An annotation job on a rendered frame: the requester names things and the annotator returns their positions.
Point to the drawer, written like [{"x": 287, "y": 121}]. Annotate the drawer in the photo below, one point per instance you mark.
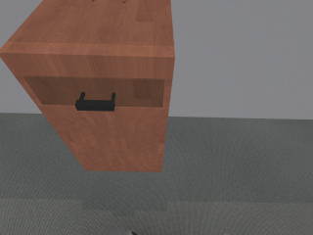
[{"x": 129, "y": 92}]

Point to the cabinet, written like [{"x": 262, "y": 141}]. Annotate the cabinet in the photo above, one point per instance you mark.
[{"x": 100, "y": 38}]

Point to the handle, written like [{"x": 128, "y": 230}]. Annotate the handle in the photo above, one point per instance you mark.
[{"x": 95, "y": 105}]

